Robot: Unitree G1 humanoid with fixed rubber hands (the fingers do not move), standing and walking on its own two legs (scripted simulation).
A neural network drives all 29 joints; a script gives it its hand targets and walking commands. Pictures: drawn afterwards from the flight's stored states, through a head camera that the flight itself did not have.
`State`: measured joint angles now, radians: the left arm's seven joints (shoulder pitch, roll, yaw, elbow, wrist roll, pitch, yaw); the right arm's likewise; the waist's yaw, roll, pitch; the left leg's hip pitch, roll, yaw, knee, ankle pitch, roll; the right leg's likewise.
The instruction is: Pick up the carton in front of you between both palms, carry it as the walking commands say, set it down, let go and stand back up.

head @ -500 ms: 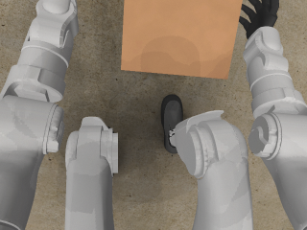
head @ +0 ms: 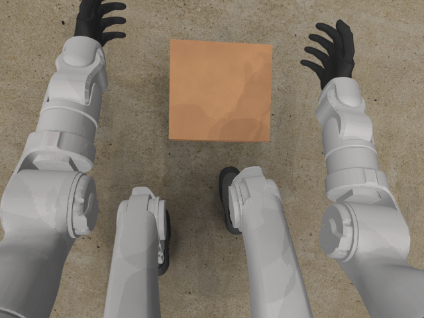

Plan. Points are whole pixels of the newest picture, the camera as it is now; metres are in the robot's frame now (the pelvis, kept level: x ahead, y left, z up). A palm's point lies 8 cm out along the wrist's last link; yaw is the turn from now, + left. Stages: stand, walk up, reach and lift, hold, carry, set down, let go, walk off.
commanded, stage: set down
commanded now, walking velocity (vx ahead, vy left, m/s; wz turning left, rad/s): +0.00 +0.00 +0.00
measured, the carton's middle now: (215, 101) +0.47 -0.10 -0.36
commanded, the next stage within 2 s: let go in 0.46 s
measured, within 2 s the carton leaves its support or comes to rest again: neither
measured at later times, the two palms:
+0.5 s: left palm out of the picture +0.55 +0.11 +0.04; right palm (421, 44) +0.44 -0.28 +0.04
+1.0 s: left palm out of the picture +0.40 +0.16 +0.16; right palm out of the picture +0.32 -0.28 +0.17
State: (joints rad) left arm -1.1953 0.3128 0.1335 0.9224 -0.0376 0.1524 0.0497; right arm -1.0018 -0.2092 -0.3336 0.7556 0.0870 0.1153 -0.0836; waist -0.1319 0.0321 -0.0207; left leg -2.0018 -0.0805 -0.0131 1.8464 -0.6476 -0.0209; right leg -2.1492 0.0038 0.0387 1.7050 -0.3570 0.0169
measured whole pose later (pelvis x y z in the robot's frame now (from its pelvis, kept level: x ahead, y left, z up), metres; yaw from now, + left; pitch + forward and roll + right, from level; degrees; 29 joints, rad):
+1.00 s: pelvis +0.09 -0.03 +0.25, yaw -2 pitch +23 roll +1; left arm -0.24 0.15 0.16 0.59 0.07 0.03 0.03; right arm -0.11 -0.21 -0.10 0.49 0.00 0.03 0.09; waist -0.08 -0.01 -0.04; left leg -0.78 -0.02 -0.07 0.76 -0.39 -0.03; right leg -0.92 0.02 0.01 0.72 -0.21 -0.03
